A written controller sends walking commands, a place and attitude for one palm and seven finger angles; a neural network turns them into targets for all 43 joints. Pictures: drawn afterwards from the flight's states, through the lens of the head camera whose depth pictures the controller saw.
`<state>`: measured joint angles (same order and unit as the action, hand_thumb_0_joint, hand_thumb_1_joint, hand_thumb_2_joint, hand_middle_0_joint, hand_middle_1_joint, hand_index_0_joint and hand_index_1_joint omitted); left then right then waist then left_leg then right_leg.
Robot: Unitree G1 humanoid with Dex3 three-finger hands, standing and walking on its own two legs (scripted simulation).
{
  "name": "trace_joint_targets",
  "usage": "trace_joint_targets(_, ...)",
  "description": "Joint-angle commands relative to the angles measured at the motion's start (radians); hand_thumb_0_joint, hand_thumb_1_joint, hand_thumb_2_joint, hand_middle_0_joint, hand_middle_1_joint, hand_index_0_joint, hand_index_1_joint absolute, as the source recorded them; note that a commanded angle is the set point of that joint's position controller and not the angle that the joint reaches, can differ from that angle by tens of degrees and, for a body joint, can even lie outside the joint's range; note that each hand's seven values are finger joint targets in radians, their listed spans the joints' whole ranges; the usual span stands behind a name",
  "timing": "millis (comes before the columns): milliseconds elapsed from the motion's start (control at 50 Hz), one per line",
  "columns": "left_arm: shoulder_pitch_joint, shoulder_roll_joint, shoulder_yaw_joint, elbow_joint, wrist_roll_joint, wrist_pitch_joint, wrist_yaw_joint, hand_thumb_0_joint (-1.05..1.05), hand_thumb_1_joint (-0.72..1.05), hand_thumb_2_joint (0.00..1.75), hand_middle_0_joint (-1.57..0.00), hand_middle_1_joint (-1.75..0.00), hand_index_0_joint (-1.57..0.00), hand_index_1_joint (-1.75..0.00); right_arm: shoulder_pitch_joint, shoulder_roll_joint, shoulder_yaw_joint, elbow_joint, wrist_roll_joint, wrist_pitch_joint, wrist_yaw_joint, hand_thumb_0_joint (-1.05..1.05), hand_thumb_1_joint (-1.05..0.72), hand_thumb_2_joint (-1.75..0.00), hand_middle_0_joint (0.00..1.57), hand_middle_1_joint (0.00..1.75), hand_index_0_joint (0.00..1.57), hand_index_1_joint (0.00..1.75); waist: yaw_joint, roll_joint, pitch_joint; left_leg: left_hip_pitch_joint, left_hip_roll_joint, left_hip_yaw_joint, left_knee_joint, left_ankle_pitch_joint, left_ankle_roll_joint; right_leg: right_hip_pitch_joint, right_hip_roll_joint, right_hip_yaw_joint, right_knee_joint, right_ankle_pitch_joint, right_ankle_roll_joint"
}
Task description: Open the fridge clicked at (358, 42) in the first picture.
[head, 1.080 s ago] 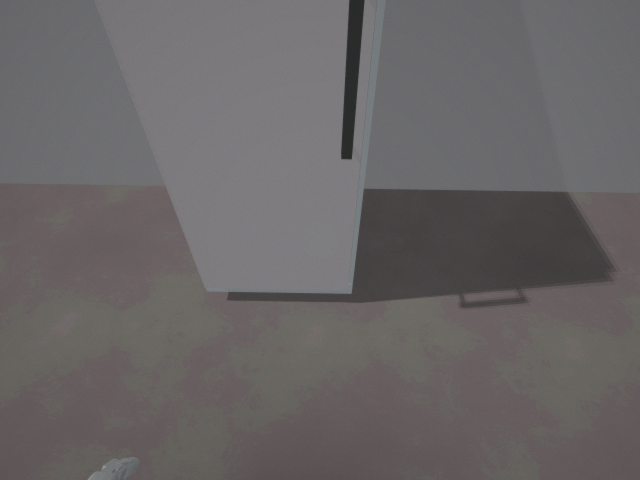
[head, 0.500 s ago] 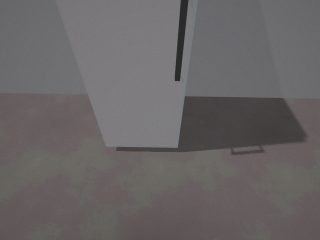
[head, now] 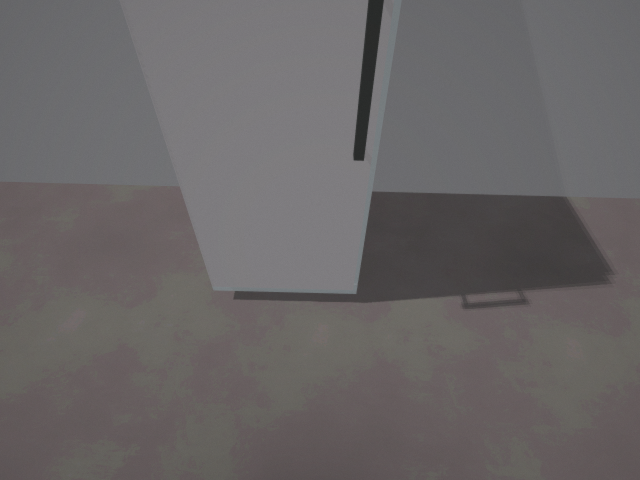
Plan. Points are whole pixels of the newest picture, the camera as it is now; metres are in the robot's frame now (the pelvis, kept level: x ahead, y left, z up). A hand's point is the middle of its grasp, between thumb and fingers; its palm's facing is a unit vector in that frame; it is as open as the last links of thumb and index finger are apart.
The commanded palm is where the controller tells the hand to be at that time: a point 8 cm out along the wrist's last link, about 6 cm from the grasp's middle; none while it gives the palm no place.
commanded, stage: look at it before walking up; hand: right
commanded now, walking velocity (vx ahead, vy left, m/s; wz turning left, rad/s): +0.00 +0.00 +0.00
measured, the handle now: (366, 77) +0.83 -0.04 +0.12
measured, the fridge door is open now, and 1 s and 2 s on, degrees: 0 0 0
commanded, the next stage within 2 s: take the last steps up to it in 0.36 s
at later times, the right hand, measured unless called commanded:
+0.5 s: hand out of the picture +0.08 -0.24 -0.16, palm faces -0.04 +0.94 -0.33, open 7.4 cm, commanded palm none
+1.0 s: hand out of the picture +0.00 -0.14 -0.18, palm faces +0.05 +0.99 -0.13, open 7.4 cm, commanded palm none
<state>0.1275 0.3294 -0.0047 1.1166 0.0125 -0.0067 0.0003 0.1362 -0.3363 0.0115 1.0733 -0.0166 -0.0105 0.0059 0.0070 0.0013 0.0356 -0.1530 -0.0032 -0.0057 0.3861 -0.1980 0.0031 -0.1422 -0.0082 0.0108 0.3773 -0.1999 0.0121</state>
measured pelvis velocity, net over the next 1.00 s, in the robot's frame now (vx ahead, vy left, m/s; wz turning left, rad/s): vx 0.11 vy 0.01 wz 0.02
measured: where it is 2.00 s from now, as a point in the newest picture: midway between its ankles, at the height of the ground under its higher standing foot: (308, 442)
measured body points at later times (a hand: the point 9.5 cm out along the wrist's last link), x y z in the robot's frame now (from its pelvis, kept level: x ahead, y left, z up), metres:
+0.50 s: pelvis +0.01 +0.00 +0.00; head +0.01 +0.00 +0.45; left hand +0.09 +0.30 -0.13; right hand +0.08 -0.29 -0.13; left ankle +0.01 +0.12 -0.75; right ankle +0.00 -0.13 -0.75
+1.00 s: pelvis +0.11 +0.01 -0.01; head +0.13 -0.01 +0.44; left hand +0.12 +0.24 -0.16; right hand +0.00 -0.19 -0.17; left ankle +0.01 +0.12 -0.75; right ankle +0.12 -0.10 -0.70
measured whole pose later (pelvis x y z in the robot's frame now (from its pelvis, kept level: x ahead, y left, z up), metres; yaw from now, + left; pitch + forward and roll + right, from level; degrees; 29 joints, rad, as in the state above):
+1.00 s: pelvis +0.11 +0.01 -0.01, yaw +1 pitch +0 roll +1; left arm 0.25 0.16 0.04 1.10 0.02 0.00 0.00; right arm 0.50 -0.13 -0.02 1.14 -0.04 -0.05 -0.01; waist -0.03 0.01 0.03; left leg -0.05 -0.05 -0.01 0.42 -0.38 0.04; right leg -0.46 -0.08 -0.08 0.96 -0.45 0.00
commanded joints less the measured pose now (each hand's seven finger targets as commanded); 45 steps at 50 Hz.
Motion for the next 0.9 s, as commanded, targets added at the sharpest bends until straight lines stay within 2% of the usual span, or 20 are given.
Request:
trace_joint_targets(0, -0.048, 0.207, 0.039, -0.07, -0.004, -0.026, 0.011, 0.0, 0.9, 0.9, -0.2, -0.3, -0.2, -0.3, -0.039, -0.206, -0.048, -0.062, 0.005, -0.02, -0.019, 0.0, -0.9, -0.9, 0.2, 0.3, 0.2, 0.3, -0.008, 0.004, -0.062, 0.002, 0.122, -0.111, -0.073, 0.073, 0.03, -0.004, -0.101, 0.092, -0.066, 0.087, -0.036)
trace_joint_targets(160, -0.053, 0.206, 0.037, -0.068, -0.004, -0.027, 0.012, 0.0, 0.9, 0.9, -0.2, -0.3, -0.2, -0.3, -0.04, -0.207, -0.047, -0.059, 0.006, -0.02, -0.018, 0.0, -0.9, -0.9, 0.2, 0.3, 0.2, 0.3, -0.007, -0.011, -0.057, 0.007, 0.122, -0.11, -0.077, 0.088, 0.03, 0.0, -0.102, 0.094, -0.073, 0.096, -0.034)
trace_joint_targets(200, -0.056, 0.207, 0.038, -0.07, -0.005, -0.026, 0.013, 0.0, 0.9, 0.9, -0.2, -0.3, -0.2, -0.3, -0.035, -0.206, -0.048, -0.057, 0.005, -0.021, -0.019, 0.0, -0.9, -0.9, 0.2, 0.3, 0.2, 0.3, -0.01, 0.007, -0.059, 0.006, 0.124, -0.108, -0.08, 0.101, 0.029, 0.01, -0.103, 0.091, -0.068, 0.108, -0.035)
trace_joint_targets(220, -0.054, 0.207, 0.038, -0.068, -0.005, -0.027, 0.013, 0.0, 0.9, 0.9, -0.2, -0.3, -0.2, -0.3, -0.033, -0.207, -0.046, -0.058, 0.006, -0.021, -0.019, 0.0, -0.9, -0.9, 0.2, 0.3, 0.2, 0.3, -0.007, -0.007, -0.067, 0.013, 0.126, -0.109, -0.079, 0.115, 0.03, 0.014, -0.104, 0.09, -0.067, 0.116, -0.035)
trace_joint_targets(460, -0.056, 0.208, 0.037, -0.067, -0.005, -0.026, 0.014, 0.0, 0.9, 0.9, -0.2, -0.3, -0.2, -0.3, -0.032, -0.209, -0.047, -0.052, 0.006, -0.022, -0.019, 0.0, -0.9, -0.9, 0.2, 0.3, 0.2, 0.3, -0.008, 0.001, -0.069, 0.029, 0.125, -0.107, -0.083, 0.145, 0.029, 0.023, -0.107, 0.09, -0.076, 0.133, -0.032)
trace_joint_targets(500, 0.005, 0.077, 0.006, -0.04, 0.002, -0.009, 0.01, 0.0, 0.9, 0.9, -0.2, -0.3, -0.2, -0.3, 0.046, -0.078, -0.018, -0.017, 0.007, -0.003, -0.022, 0.0, -0.9, -0.9, 0.2, 0.3, 0.2, 0.3, -0.007, 0.014, -0.083, 0.014, 0.114, -0.102, -0.087, -0.018, 0.009, 0.035, -0.101, 0.067, -0.06, 0.022, -0.014)
trace_joint_targets(520, 0.022, 0.077, 0.008, -0.033, 0.007, -0.002, 0.008, 0.0, 0.9, 0.9, -0.2, -0.3, -0.2, -0.3, 0.058, -0.077, -0.018, -0.011, 0.004, 0.006, -0.02, 0.0, -0.9, -0.9, 0.2, 0.3, 0.2, 0.3, -0.008, 0.018, -0.037, -0.02, 0.104, -0.109, -0.089, -0.145, 0.01, 0.003, -0.094, 0.061, -0.057, -0.088, -0.013)
trace_joint_targets(560, 0.042, 0.085, 0.016, -0.037, 0.012, 0.003, 0.005, 0.0, 0.9, 0.9, -0.2, -0.3, -0.2, -0.3, 0.082, -0.081, -0.028, -0.015, -0.001, 0.015, -0.01, 0.0, -0.9, -0.9, 0.2, 0.3, 0.2, 0.3, -0.008, 0.01, 0.035, -0.078, 0.085, -0.122, -0.079, -0.299, 0.021, -0.064, -0.093, 0.073, -0.07, -0.275, -0.023)
trace_joint_targets(620, 0.069, 0.098, 0.029, -0.048, 0.013, 0.0, 0.006, 0.0, 0.9, 0.9, -0.2, -0.3, -0.2, -0.3, 0.119, -0.063, -0.037, -0.028, -0.006, 0.014, 0.002, 0.0, -0.9, -0.9, 0.2, 0.3, 0.2, 0.3, -0.007, -0.036, 0.097, -0.144, 0.048, -0.096, 0.0, -0.338, 0.032, -0.109, -0.126, 0.121, -0.093, -0.407, -0.055)
trace_joint_targets(680, 0.118, 0.101, 0.045, -0.051, 0.009, -0.015, 0.011, 0.0, 0.9, 0.9, -0.2, -0.3, -0.2, -0.3, 0.169, -0.02, -0.042, -0.036, -0.007, -0.002, 0.009, 0.0, -0.9, -0.9, 0.2, 0.3, 0.2, 0.3, -0.007, -0.093, 0.077, -0.176, 0.014, -0.041, 0.134, -0.228, 0.034, -0.067, -0.196, 0.189, -0.089, -0.343, -0.106)
trace_joint_targets(720, 0.142, 0.093, 0.054, -0.056, 0.005, -0.022, 0.014, 0.0, 0.9, 0.9, -0.2, -0.3, -0.2, -0.3, 0.204, 0.003, -0.045, -0.038, -0.007, -0.012, 0.01, 0.0, -0.9, -0.9, 0.2, 0.3, 0.2, 0.3, -0.015, -0.112, 0.071, -0.168, 0.011, -0.015, 0.159, -0.185, 0.036, -0.064, -0.219, 0.196, -0.05, -0.267, -0.125)
trace_joint_targets(740, 0.145, 0.079, 0.055, -0.057, 0.004, -0.026, 0.016, 0.0, 0.9, 0.9, -0.2, -0.3, -0.2, -0.3, 0.236, 0.01, -0.048, -0.031, -0.008, -0.018, 0.009, 0.0, -0.9, -0.9, 0.2, 0.3, 0.2, 0.3, -0.027, -0.102, 0.069, -0.126, 0.02, -0.024, 0.137, -0.159, 0.042, -0.089, -0.204, 0.168, 0.005, -0.205, -0.118)
trace_joint_targets(760, 0.135, 0.053, 0.054, -0.064, 0.003, -0.03, 0.018, 0.0, 0.9, 0.9, -0.2, -0.3, -0.2, -0.3, 0.289, 0.008, -0.056, -0.015, -0.008, -0.024, 0.006, 0.0, -0.9, -0.9, 0.2, 0.3, 0.2, 0.3, -0.049, -0.036, 0.059, -0.034, 0.048, -0.085, 0.091, -0.122, 0.062, -0.163, -0.165, 0.11, 0.108, -0.148, -0.097)
trace_joint_targets(780, 0.108, 0.011, 0.048, -0.083, -0.001, -0.036, 0.019, 0.0, 0.9, 0.9, -0.2, -0.3, -0.2, -0.3, 0.358, -0.019, -0.068, 0.011, -0.009, -0.032, -0.003, 0.0, -0.9, -0.9, 0.2, 0.3, 0.2, 0.3, -0.073, 0.11, 0.054, 0.106, 0.137, -0.245, 0.005, -0.043, 0.108, -0.312, -0.08, -0.009, 0.294, -0.122, -0.051)
trace_joint_targets(800, 0.053, -0.036, 0.041, -0.115, 0.0, -0.04, 0.016, 0.0, 0.9, 0.9, -0.2, -0.3, -0.2, -0.3, 0.457, -0.071, -0.084, 0.044, -0.008, -0.04, -0.014, 0.0, -0.9, -0.9, 0.2, 0.3, 0.2, 0.3, -0.102, 0.287, 0.058, 0.229, 0.289, -0.455, -0.107, 0.115, 0.19, -0.496, -0.01, -0.119, 0.504, -0.293, -0.017)
trace_joint_targets(820, -0.017, -0.025, 0.044, -0.141, 0.004, -0.045, 0.017, 0.0, 0.9, 0.9, -0.2, -0.3, -0.2, -0.3, 0.52, -0.053, -0.083, 0.058, -0.005, -0.047, -0.024, 0.0, -0.9, -0.9, 0.2, 0.3, 0.2, 0.3, -0.13, 0.218, 0.087, 0.252, 0.346, -0.52, -0.113, 0.304, 0.255, -0.584, -0.037, -0.059, 0.652, -0.39, -0.023)
trace_joint_targets(840, -0.033, -0.039, 0.049, -0.146, 0.004, -0.051, 0.015, 0.0, 0.9, 0.9, -0.2, -0.3, -0.2, -0.3, 0.517, -0.021, -0.077, 0.065, -0.009, -0.05, -0.031, 0.0, -0.9, -0.9, 0.2, 0.3, 0.2, 0.3, -0.114, 0.118, 0.092, 0.283, 0.34, -0.482, -0.082, 0.391, 0.289, -0.628, -0.063, -0.04, 0.718, -0.36, -0.022)
trace_joint_targets(860, -0.025, -0.057, 0.052, -0.143, 0.003, -0.052, 0.011, 0.0, 0.9, 0.9, -0.2, -0.3, -0.2, -0.3, 0.488, -0.004, -0.074, 0.055, -0.013, -0.049, -0.037, 0.0, -0.9, -0.9, 0.2, 0.3, 0.2, 0.3, -0.09, 0.075, 0.074, 0.28, 0.322, -0.418, -0.063, 0.353, 0.281, -0.628, -0.085, -0.034, 0.718, -0.344, -0.022)
trace_joint_targets(880, -0.024, -0.071, 0.052, -0.14, 0.005, -0.049, 0.005, 0.0, 0.9, 0.9, -0.2, -0.3, -0.2, -0.3, 0.465, 0.016, -0.071, 0.047, -0.017, -0.051, -0.039, 0.0, -0.9, -0.9, 0.2, 0.3, 0.2, 0.3, -0.077, 0.061, 0.065, 0.246, 0.295, -0.364, -0.071, 0.311, 0.259, -0.601, -0.094, -0.045, 0.686, -0.323, -0.018)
